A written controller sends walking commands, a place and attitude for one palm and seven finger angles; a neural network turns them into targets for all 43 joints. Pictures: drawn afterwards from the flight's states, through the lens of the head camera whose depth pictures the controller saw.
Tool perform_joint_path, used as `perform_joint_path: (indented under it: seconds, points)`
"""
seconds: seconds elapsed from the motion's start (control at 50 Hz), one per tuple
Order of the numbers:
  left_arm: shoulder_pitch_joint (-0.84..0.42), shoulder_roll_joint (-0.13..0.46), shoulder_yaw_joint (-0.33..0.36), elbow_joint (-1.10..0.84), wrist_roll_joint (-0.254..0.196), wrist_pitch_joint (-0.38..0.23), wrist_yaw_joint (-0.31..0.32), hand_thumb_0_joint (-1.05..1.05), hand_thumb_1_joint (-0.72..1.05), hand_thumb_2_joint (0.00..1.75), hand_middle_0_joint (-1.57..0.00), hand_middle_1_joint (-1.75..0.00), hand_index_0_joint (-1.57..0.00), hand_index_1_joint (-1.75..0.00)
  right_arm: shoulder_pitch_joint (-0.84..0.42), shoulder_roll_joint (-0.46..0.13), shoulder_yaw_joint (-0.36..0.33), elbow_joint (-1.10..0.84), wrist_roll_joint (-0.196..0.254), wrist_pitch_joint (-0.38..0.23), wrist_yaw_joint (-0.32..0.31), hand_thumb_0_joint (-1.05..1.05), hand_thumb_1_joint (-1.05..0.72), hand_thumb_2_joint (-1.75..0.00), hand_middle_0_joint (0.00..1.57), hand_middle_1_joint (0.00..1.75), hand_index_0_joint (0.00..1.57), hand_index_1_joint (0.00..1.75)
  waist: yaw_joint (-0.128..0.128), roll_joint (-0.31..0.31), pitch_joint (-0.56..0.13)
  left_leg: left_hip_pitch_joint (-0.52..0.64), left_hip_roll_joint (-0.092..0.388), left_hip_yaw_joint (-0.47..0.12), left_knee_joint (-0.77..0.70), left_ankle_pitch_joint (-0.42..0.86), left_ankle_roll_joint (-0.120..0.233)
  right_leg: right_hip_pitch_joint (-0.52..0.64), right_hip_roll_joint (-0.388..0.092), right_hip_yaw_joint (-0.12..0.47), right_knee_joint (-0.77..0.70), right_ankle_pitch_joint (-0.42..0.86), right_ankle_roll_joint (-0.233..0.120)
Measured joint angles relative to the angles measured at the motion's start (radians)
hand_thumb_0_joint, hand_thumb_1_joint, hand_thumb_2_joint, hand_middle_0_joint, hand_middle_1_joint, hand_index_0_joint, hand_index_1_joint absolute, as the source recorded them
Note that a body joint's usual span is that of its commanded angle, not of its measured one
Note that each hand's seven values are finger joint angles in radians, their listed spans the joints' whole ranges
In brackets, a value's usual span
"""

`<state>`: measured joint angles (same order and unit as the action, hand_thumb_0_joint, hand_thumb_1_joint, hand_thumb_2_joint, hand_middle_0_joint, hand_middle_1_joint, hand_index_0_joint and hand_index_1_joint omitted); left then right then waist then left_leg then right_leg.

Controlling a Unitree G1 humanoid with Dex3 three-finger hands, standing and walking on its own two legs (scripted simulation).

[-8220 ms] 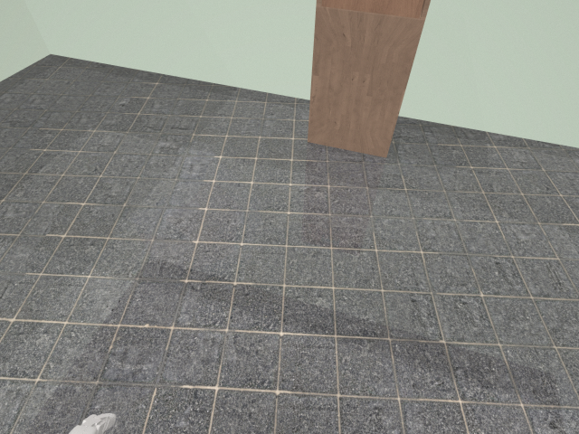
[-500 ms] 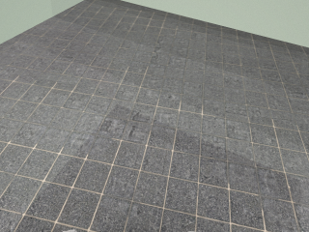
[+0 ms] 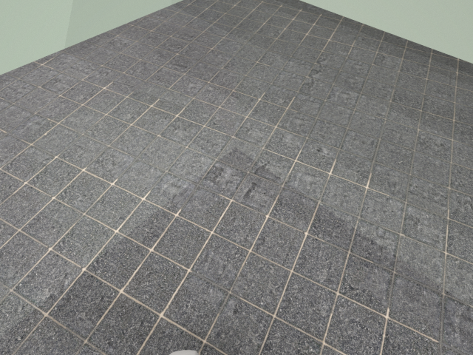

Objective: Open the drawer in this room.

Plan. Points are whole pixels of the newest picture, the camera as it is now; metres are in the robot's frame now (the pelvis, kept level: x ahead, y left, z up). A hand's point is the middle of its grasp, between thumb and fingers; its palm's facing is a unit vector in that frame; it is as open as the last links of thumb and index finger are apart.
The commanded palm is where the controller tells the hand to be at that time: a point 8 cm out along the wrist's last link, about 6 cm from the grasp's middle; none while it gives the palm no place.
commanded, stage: turn or walk to find it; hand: left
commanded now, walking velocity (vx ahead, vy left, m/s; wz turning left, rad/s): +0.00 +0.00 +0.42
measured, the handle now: out of the picture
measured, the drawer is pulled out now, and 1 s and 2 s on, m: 0.00 0.00 0.00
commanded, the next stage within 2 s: none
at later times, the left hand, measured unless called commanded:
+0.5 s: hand out of the picture +0.06 +0.19 -0.14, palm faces +0.20 -0.94 -0.29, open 7.4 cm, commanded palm none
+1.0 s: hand out of the picture -0.09 +0.22 -0.17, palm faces +0.45 -0.86 -0.24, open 7.4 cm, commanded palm none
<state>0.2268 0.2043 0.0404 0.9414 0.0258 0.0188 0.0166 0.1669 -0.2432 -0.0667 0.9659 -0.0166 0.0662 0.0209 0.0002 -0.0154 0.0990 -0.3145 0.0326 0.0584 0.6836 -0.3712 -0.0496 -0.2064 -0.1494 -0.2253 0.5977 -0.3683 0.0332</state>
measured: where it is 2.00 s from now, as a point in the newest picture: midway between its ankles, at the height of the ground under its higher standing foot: outside the picture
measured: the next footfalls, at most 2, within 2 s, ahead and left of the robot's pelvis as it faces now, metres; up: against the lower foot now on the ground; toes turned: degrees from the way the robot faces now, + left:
left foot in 0.02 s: +0.04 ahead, +0.13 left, +0.00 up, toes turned +5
right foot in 0.44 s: +0.05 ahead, -0.12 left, +0.00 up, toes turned +5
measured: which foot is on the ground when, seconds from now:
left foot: up 0.00-0.00, down 0.02-0.44, up 0.46-0.84, down 0.86-1.00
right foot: down 0.00-0.02, up 0.04-0.42, down 0.44-0.86, up 0.88-1.00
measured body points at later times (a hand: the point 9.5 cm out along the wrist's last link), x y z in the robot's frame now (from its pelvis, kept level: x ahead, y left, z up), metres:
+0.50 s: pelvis -0.01 -0.02 +0.00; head +0.03 -0.05 +0.45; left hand +0.05 +0.24 -0.12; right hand +0.11 -0.25 -0.16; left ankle -0.02 +0.11 -0.70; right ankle +0.01 -0.12 -0.73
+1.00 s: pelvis -0.03 +0.01 +0.01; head -0.01 +0.05 +0.45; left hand -0.11 +0.27 -0.15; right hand +0.16 -0.18 -0.12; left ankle -0.07 +0.10 -0.73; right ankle +0.00 -0.13 -0.66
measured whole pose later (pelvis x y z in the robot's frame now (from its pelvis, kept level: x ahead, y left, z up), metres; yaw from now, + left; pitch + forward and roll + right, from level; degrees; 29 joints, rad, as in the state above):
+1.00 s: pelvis -0.03 +0.01 +0.01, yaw +25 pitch +0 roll -1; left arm 0.22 0.26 0.07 0.99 0.01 0.07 0.02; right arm 0.15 -0.20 -0.04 0.94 -0.02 0.02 0.00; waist 0.02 -0.04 0.09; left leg -0.25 0.00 0.04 0.55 -0.29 0.03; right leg -0.43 -0.11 -0.08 1.06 -0.47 0.07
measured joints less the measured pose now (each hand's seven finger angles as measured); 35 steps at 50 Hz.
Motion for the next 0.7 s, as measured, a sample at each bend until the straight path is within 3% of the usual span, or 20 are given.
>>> perform_joint_path:
  seconds: [0.04, 0.1, 0.18, 0.28, 0.4, 0.42, 0.44, 0.5, 0.58, 0.64, 0.7]
  points:
    - [0.009, 0.023, 0.01, 0.006, -0.009, 0.013, -0.001, 0.01, 0.9, 0.9, -0.21, -0.3, -0.2, -0.3, -0.014, 0.004, 0.003, -0.015, -0.004, -0.02, 0.002, 0.01, -0.91, -0.9, 0.2, 0.3, 0.2, 0.3, 0.006, -0.02, -0.003, 0.022, -0.012, 0.01, -0.071, 0.088, 0.033, -0.046, -0.018, 0.012, 0.101, -0.05, 0.018]
    - [0.005, 0.052, 0.022, 0.027, -0.012, 0.045, 0.007, 0.01, 0.91, 0.9, -0.2, -0.3, -0.2, -0.3, -0.03, 0.021, 0.012, -0.033, -0.006, -0.04, -0.006, 0.0, -0.91, -0.9, 0.2, 0.3, 0.2, 0.3, 0.016, -0.038, -0.002, 0.015, -0.023, 0.008, -0.052, 0.041, 0.072, -0.149, 0.018, 0.108, 0.348, -0.177, 0.028]
    - [-0.015, 0.061, 0.027, 0.033, -0.014, 0.048, -0.001, 0.01, 0.91, 0.9, -0.2, -0.29, -0.19, -0.3, -0.03, 0.032, 0.022, -0.043, -0.009, -0.046, -0.021, 0.0, -0.9, -0.9, 0.2, 0.3, 0.2, 0.3, 0.013, -0.021, -0.011, 0.046, -0.033, -0.022, -0.139, 0.089, 0.076, -0.225, 0.049, 0.155, 0.477, -0.107, 0.035]
    - [-0.042, 0.047, 0.022, 0.001, -0.015, 0.039, -0.005, 0.01, 0.91, 0.9, -0.2, -0.29, -0.19, -0.3, -0.019, 0.038, 0.026, -0.041, -0.01, -0.041, -0.018, 0.0, -0.9, -0.9, 0.21, 0.3, 0.21, 0.3, 0.006, 0.007, -0.022, 0.064, -0.045, -0.06, -0.205, 0.135, 0.078, -0.223, 0.065, 0.179, 0.379, -0.077, 0.043]
    - [-0.069, 0.017, 0.009, -0.035, -0.02, 0.021, -0.005, 0.01, 0.91, 0.9, -0.2, -0.29, -0.19, -0.3, 0.003, 0.034, 0.015, -0.034, -0.013, -0.024, -0.011, 0.0, -0.9, -0.9, 0.21, 0.3, 0.21, 0.3, -0.016, 0.038, -0.032, 0.036, -0.06, -0.11, -0.174, 0.134, 0.053, -0.122, 0.097, 0.176, 0.107, -0.015, 0.033]
    - [-0.068, 0.013, 0.006, -0.042, -0.02, 0.014, -0.005, 0.01, 0.91, 0.9, -0.2, -0.29, -0.19, -0.3, 0.01, 0.032, 0.012, -0.034, -0.011, -0.021, -0.01, 0.0, -0.9, -0.9, 0.21, 0.3, 0.21, 0.3, -0.016, 0.04, -0.037, 0.024, -0.065, -0.117, -0.154, 0.127, 0.046, -0.088, 0.101, 0.17, 0.029, 0.034, 0.03]
    - [-0.064, 0.007, 0.003, -0.047, -0.017, 0.004, -0.004, 0.01, 0.91, 0.9, -0.2, -0.29, -0.19, -0.3, 0.017, 0.027, 0.008, -0.033, -0.007, -0.019, -0.008, 0.0, -0.9, -0.9, 0.21, 0.3, 0.21, 0.3, -0.014, 0.046, -0.042, 0.005, -0.069, -0.125, -0.123, 0.114, 0.038, -0.064, 0.102, 0.161, -0.026, 0.047, 0.004]
    - [-0.056, -0.023, -0.008, -0.051, -0.008, -0.009, -0.001, 0.01, 0.91, 0.9, -0.2, -0.29, -0.2, -0.3, 0.025, 0.009, -0.009, -0.023, -0.006, 0.0, -0.009, 0.0, -0.9, -0.9, 0.21, 0.3, 0.21, 0.3, -0.017, 0.072, -0.037, -0.087, -0.081, -0.131, 0.134, -0.074, 0.033, -0.061, 0.098, 0.126, -0.008, 0.044, -0.051]
    - [-0.031, -0.042, -0.016, -0.043, -0.007, -0.006, 0.003, 0.01, 0.91, 0.9, -0.2, -0.3, -0.2, -0.3, 0.032, -0.008, -0.02, -0.009, -0.009, 0.011, -0.001, 0.01, -0.9, -0.9, 0.2, 0.3, 0.2, 0.3, -0.021, 0.07, -0.031, -0.174, -0.062, -0.095, 0.433, -0.045, 0.013, -0.021, 0.075, 0.087, -0.053, 0.066, -0.058]
    - [-0.018, -0.045, -0.017, -0.031, -0.004, -0.004, 0.004, 0.01, 0.91, 0.9, -0.2, -0.3, -0.2, -0.3, 0.038, -0.011, -0.022, 0.0, -0.009, 0.015, 0.003, 0.01, -0.9, -0.9, 0.2, 0.3, 0.2, 0.3, -0.024, 0.058, -0.027, -0.172, -0.031, -0.077, 0.451, -0.021, -0.004, -0.003, 0.06, 0.056, -0.075, 0.073, -0.056]
    - [-0.008, -0.04, -0.016, -0.022, -0.001, -0.007, 0.003, 0.01, 0.91, 0.9, -0.21, -0.3, -0.2, -0.3, 0.035, -0.009, -0.018, 0.011, -0.007, 0.019, 0.003, 0.01, -0.91, -0.9, 0.2, 0.3, 0.2, 0.3, -0.016, 0.04, -0.02, -0.132, -0.009, -0.06, 0.356, -0.045, -0.013, 0.001, 0.043, 0.029, -0.079, 0.074, -0.052]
